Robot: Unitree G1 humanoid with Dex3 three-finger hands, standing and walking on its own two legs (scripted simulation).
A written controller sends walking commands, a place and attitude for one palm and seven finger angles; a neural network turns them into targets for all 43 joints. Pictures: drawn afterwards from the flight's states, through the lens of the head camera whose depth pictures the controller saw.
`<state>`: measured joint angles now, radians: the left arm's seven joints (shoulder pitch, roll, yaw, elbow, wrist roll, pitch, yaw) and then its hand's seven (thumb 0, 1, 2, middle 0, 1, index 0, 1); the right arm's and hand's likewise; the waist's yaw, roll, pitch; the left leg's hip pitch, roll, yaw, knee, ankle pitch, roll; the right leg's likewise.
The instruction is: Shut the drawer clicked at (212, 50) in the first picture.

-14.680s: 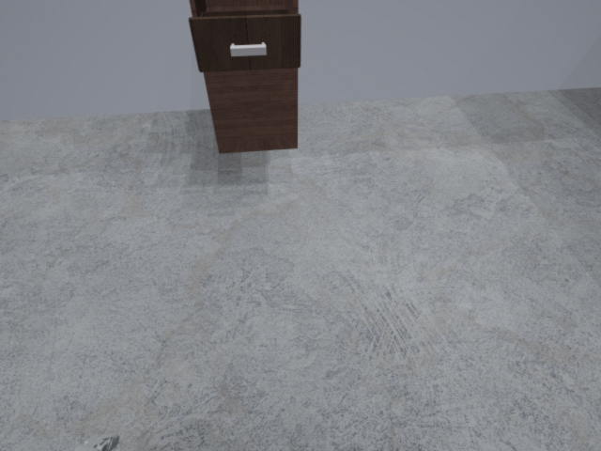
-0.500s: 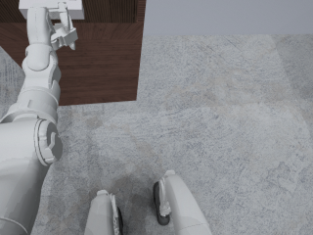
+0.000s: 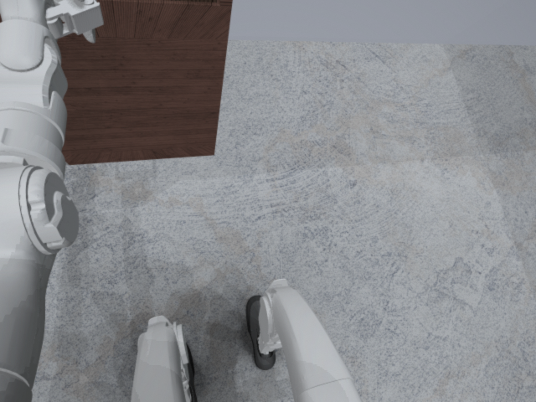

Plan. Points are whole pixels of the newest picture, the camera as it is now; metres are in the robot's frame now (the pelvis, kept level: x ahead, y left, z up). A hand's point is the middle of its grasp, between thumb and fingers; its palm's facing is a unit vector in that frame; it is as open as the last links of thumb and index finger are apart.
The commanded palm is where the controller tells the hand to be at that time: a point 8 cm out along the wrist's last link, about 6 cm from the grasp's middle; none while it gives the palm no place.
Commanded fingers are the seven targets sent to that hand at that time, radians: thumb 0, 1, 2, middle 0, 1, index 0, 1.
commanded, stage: pull the fist back off the drawer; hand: left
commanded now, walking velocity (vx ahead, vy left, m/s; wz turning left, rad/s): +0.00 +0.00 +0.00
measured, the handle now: out of the picture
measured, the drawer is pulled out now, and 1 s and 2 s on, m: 0.00 0.00 0.00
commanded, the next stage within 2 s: draw the hand back to the body in 0.60 s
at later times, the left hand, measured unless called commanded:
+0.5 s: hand (97, 8) +0.61 +0.10 +0.07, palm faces -0.04 -1.00 -0.05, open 3.2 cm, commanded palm +0.57 +0.13 +0.07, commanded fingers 0.00 0.90 0.90 -1.40 -1.60 -1.40 -1.60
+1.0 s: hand (44, 48) +0.51 +0.14 +0.12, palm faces -0.02 -1.00 -0.07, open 3.3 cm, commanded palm +0.47 +0.18 +0.14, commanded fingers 0.00 0.90 0.90 -1.40 -1.60 -1.40 -1.60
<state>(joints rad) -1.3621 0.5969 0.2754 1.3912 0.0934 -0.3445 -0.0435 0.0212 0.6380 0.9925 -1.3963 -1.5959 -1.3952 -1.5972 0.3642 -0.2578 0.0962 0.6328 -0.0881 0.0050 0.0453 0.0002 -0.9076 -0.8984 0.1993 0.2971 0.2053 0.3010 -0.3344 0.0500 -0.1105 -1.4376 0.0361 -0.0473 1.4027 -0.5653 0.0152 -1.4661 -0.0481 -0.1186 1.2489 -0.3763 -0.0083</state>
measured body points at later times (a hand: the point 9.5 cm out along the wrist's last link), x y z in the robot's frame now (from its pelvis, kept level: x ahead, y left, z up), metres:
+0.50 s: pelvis +0.02 +0.01 +0.01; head +0.22 +0.02 +0.42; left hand +0.61 +0.16 +0.07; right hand -0.02 -0.23 -0.09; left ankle +0.03 +0.11 -0.59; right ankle +0.10 -0.13 -0.59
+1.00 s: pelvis +0.08 -0.01 +0.08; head +0.21 -0.01 +0.51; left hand +0.51 +0.19 +0.13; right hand +0.13 -0.26 -0.04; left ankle +0.03 +0.11 -0.59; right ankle +0.10 -0.13 -0.59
